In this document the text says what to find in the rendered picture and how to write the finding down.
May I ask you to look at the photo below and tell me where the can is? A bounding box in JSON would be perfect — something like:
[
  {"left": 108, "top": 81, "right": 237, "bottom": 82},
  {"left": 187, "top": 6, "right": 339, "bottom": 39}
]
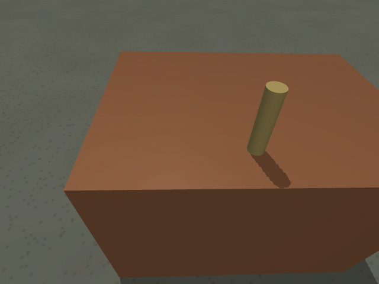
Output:
[{"left": 247, "top": 81, "right": 288, "bottom": 156}]

